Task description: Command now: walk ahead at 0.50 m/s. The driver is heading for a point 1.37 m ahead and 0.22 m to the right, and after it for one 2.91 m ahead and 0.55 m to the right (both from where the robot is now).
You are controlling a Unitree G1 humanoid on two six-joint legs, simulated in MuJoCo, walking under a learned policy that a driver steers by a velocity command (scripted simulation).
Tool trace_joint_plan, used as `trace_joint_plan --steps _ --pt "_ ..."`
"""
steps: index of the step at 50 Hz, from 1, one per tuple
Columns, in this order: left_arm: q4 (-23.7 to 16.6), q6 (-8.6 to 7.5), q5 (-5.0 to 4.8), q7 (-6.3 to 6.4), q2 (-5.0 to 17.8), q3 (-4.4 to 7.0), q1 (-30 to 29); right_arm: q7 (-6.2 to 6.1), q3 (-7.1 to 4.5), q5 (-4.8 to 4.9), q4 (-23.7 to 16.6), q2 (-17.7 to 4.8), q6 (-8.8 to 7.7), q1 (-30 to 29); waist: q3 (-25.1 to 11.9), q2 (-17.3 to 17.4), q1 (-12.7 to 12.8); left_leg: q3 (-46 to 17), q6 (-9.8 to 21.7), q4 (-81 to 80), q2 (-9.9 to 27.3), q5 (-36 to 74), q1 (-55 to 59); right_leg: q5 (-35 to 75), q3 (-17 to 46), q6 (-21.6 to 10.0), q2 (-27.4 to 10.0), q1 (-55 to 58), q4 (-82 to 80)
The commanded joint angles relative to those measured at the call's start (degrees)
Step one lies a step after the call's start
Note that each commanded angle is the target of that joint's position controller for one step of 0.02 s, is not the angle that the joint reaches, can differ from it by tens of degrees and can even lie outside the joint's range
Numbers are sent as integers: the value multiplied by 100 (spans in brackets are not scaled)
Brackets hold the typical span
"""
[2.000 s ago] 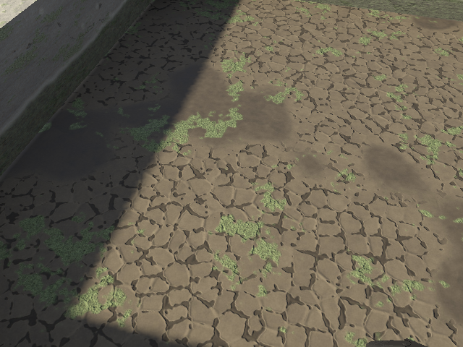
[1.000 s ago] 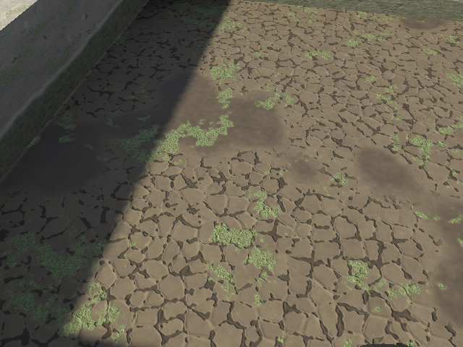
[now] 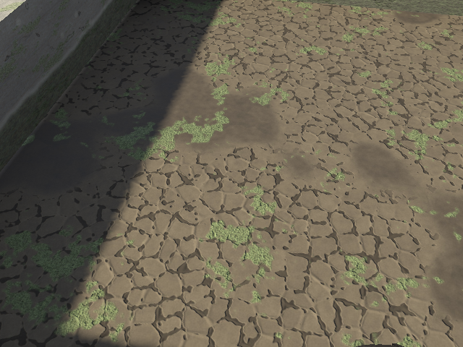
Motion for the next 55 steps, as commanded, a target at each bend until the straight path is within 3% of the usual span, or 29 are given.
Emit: trace_joint_plan --steps 1,3,5,8,9,11,14,15,17,20,22,25,26,28,31,32,34,37,38,40,43,44,46,47,49,50,52,53,55 --pt "-456 -112 10 17 419 130 -303 -31 -111 8 -492 -385 -99 -351 -612 -10 1 -381 156 -705 356 1787 -86 1408 110 -144 -51 408 -324" --pt "-591 -57 -8 7 398 88 -586 39 -107 -42 -652 -384 -108 -740 -15 38 -68 -178 153 -514 369 2538 -314 2412 231 -132 -171 35 -335" --pt "-452 -113 10 20 413 138 -242 -29 -113 7 -455 -396 -135 -260 -813 -10 17 -348 151 -669 353 1843 -6 1479 96 -134 -48 515 -279" --pt "-473 -130 10 8 358 95 -365 -46 -114 30 -549 -409 -79 -557 -253 81 45 -433 174 -771 378 1663 -202 1232 117 -145 -34 209 -409" --pt "-592 -59 -18 3 411 91 -623 39 -99 -31 -666 -374 -94 -749 64 18 -75 -180 154 -526 385 2526 -350 2361 229 -132 -156 -5 -329" --pt "-448 -112 14 17 397 127 -230 -26 -108 0 -459 -388 -133 -241 -806 0 14 -340 150 -667 349 1797 -24 1495 113 -137 -60 505 -283" --pt "-467 -135 9 10 363 94 -357 -48 -113 28 -550 -408 -86 -539 -255 74 42 -423 175 -766 378 1657 -200 1257 126 -149 -36 211 -408" --pt "-588 -63 -18 6 415 90 -616 37 -98 -32 -668 -373 -99 -734 65 9 -78 -173 155 -519 387 2528 -348 2389 238 -135 -157 -6 -329" --pt "-443 -114 14 19 398 125 -223 -28 -107 -2 -461 -385 -135 -226 -805 -4 11 -328 150 -658 350 1804 -21 1522 119 -140 -60 504 -280" --pt "-578 -68 -13 10 410 91 -604 32 -98 -36 -666 -364 -117 -739 6 8 -71 -172 162 -504 394 2563 -300 2400 240 -137 -156 14 -327" --pt "-446 -106 14 20 389 122 -238 -30 -104 4 -464 -382 -132 -236 -777 11 14 -327 151 -658 362 1821 -44 1489 112 -134 -50 483 -271" --pt "-464 -132 11 10 356 89 -348 -50 -108 27 -554 -399 -88 -521 -258 87 43 -412 177 -761 387 1650 -206 1248 132 -146 -29 203 -395" --pt "-585 -62 -14 6 409 86 -609 35 -94 -34 -672 -364 -103 -720 63 18 -76 -164 157 -514 394 2521 -356 2380 244 -133 -152 -15 -318" --pt "-440 -114 15 19 396 121 -217 -29 -103 -2 -464 -379 -140 -210 -803 -2 12 -318 151 -654 359 1785 -30 1512 128 -139 -56 492 -273" --pt "-461 -136 10 11 359 87 -348 -51 -108 26 -555 -399 -93 -509 -252 74 40 -401 176 -755 388 1643 -208 1269 141 -150 -30 199 -396" --pt "-584 -64 -14 7 410 84 -608 33 -93 -34 -674 -363 -106 -708 68 9 -79 -155 155 -507 396 2519 -356 2402 251 -136 -152 -20 -318" --pt "-437 -115 15 20 395 119 -214 -31 -102 -4 -465 -376 -142 -199 -803 -6 9 -307 150 -646 361 1786 -28 1529 134 -141 -54 489 -270" --pt "-459 -137 11 12 358 85 -343 -53 -107 25 -555 -395 -95 -498 -254 74 38 -391 175 -748 390 1649 -205 1284 146 -151 -29 198 -392" --pt "-581 -65 -13 8 410 82 -603 31 -92 -35 -674 -360 -108 -700 67 10 -79 -148 155 -501 398 2526 -354 2417 256 -138 -150 -23 -314" --pt "-434 -115 15 21 395 117 -207 -33 -101 -5 -465 -373 -143 -189 -806 -4 9 -298 150 -639 364 1792 -25 1544 139 -142 -52 488 -266" --pt "-574 -70 -9 11 405 84 -596 27 -93 -38 -671 -352 -125 -708 8 10 -72 -148 162 -488 406 2556 -308 2418 257 -139 -147 -3 -312" --pt "-438 -117 13 22 409 114 -279 -39 -98 2 -505 -362 -118 -275 -611 -10 -5 -323 158 -673 382 1769 -95 1457 148 -149 -40 380 -297" --pt "-577 -62 0 11 386 74 -566 30 -94 -48 -666 -358 -125 -673 -14 40 -73 -132 154 -483 391 2531 -326 2456 264 -135 -157 6 -306" --pt "-427 -123 16 21 397 108 -246 -40 -98 -5 -499 -356 -132 -257 -697 -7 -3 -315 161 -655 375 1747 -46 1485 160 -154 -54 414 -300" --pt "-576 -64 -4 13 391 75 -576 29 -93 -44 -666 -361 -127 -674 0 32 -74 -130 155 -480 395 2538 -337 2454 261 -135 -155 -1 -303" --pt "-428 -124 16 23 398 107 -252 -41 -97 -3 -500 -356 -133 -257 -689 -10 -3 -313 162 -652 379 1754 -49 1489 161 -155 -52 409 -298" --pt "-577 -62 -4 13 388 73 -577 29 -92 -44 -667 -360 -126 -671 5 35 -75 -126 153 -477 397 2541 -340 2453 262 -135 -153 -8 -300" --pt "-427 -122 16 22 395 106 -251 -41 -96 -4 -501 -354 -133 -254 -689 -8 -3 -310 162 -650 381 1752 -50 1486 163 -154 -50 406 -295" --pt "-577 -62 -3 12 387 72 -576 28 -92 -44 -667 -358 -126 -668 4 37 -74 -123 153 -476 399 2540 -341 2450 264 -135 -151 -11 -297"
